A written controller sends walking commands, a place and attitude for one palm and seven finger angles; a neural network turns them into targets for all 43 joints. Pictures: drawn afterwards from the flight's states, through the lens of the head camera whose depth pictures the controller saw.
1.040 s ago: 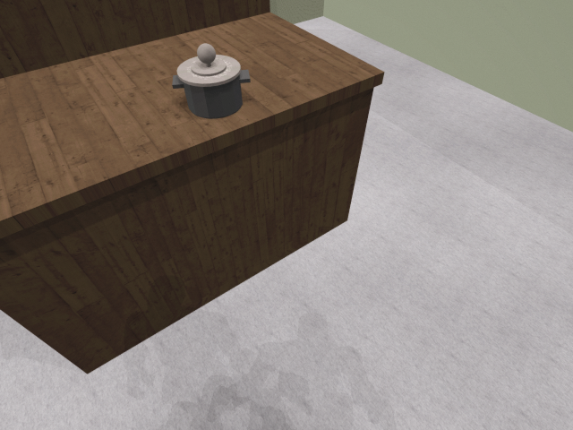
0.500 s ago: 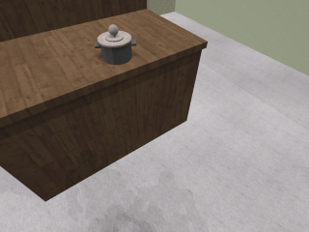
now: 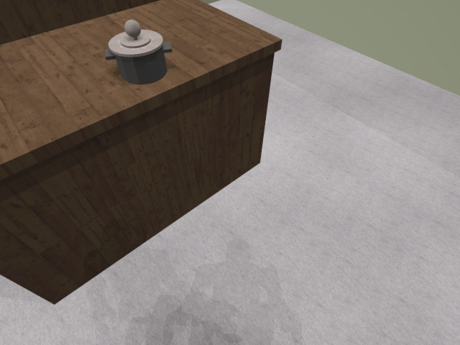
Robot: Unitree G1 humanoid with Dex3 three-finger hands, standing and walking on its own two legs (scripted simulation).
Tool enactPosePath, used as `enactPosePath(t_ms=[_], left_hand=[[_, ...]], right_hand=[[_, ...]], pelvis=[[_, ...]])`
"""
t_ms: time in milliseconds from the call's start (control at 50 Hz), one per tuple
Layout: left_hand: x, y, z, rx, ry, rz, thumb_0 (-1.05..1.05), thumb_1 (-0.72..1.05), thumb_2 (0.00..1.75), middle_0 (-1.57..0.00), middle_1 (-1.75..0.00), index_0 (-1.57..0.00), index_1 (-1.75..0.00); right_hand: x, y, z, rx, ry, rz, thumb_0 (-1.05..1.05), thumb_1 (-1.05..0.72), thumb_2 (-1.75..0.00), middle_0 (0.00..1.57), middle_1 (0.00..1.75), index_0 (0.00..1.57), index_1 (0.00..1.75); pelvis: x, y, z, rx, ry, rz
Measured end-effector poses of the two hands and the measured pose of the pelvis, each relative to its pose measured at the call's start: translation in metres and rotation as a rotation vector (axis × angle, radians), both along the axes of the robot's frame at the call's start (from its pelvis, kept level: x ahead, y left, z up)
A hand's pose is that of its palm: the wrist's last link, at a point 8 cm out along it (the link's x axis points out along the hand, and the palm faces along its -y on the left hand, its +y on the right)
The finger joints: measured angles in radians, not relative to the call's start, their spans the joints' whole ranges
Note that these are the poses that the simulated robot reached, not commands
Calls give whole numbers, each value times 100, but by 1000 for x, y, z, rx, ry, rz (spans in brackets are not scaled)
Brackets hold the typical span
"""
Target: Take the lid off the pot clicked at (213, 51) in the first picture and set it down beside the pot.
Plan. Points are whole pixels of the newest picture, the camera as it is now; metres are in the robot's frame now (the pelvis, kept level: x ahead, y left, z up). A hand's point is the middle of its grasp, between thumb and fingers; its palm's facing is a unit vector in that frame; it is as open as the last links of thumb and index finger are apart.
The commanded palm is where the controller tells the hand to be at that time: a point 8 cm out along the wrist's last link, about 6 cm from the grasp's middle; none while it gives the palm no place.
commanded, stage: walk to a spot facing it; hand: left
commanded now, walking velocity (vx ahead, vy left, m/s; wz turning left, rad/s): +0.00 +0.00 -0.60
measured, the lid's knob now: (132, 28) +0.88 +0.35 +0.12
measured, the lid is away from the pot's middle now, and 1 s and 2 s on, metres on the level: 0.00 0.00 0.00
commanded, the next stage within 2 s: none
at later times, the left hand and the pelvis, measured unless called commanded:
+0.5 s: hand out of the picture +0.07 +0.16 -0.14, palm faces -0.14 -0.96 -0.23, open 7.4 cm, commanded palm none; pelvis +0.05 -0.03 +0.02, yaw -16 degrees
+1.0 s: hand (187, 218) +0.43 +0.15 -0.16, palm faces -0.52 -0.83 -0.20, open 7.4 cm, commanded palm none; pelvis +0.25 +0.01 +0.01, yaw -36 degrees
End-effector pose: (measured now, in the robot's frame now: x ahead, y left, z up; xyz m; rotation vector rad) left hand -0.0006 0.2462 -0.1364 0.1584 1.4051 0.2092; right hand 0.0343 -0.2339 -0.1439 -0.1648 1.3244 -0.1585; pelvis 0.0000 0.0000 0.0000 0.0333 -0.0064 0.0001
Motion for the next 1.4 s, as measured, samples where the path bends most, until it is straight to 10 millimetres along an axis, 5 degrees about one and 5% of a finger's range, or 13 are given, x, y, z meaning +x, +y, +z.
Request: enactPosePath(t_ms=[140,340,580,720,840,940,1040,1220,1300,1400], left_hand=[[25,-13,6,64,-41,-69,1,91,89,-20,-30,-19,-30],[45,-40,28,23,-46,-141,1,90,89,-20,-30,-20,-30],[97,-24,25,-7,7,-234,1,90,89,-21,-30,-20,-30],[174,11,-2,-11,35,-310,1,90,89,-21,-30,-20,-30],[295,12,-9,-29,-39,-451,1,91,89,-20,-30,-19,-30],[398,-22,4,-65,-146,-576,1,91,89,-20,-30,-19,-30],[478,-77,7,-103,-188,-709,1,91,90,-20,-30,-19,-30],[581,-226,-8,-206,-239,-928,1,91,90,-20,-30,-19,-30],[607,-273,-15,-231,-295,-952,1,91,89,-20,-30,-19,-30],[618,-277,-7,-158,-209,-979,1,91,89,-20,-30,-20,-30]], right_hand=[[1,-33,-20,15,-26,-74,0,-91,-90,20,30,20,30],[38,-63,18,-12,-145,-114,1,-91,-90,20,30,19,30],[113,-53,40,-38,-286,-191,1,-91,-90,20,30,19,30],[165,-30,42,-90,-359,-242,1,-91,-90,20,30,20,30],[135,-4,44,-125,-258,-382,0,-91,-90,20,30,20,30],[88,30,41,-100,-72,-535,0,-91,-90,20,30,20,30],[53,69,36,-49,94,-688,0,-91,-90,20,30,19,30],[50,122,26,107,323,-903,0,-91,-90,20,30,19,30],[76,102,9,157,333,-954,1,-91,-90,20,30,20,30],[152,15,0,72,103,-976,1,-91,-90,20,30,20,30]], pelvis=[[2,-23,-12,4,4,-74],[19,-35,14,7,41,-180],[80,-17,15,-18,51,-319],[143,7,-3,-41,50,-407],[190,14,2,-37,24,-502],[229,12,12,-43,38,-578],[266,2,10,-44,47,-648],[328,-49,-9,-39,52,-757],[355,-84,-22,-19,35,-803],[384,-114,-9,-35,18,-864]])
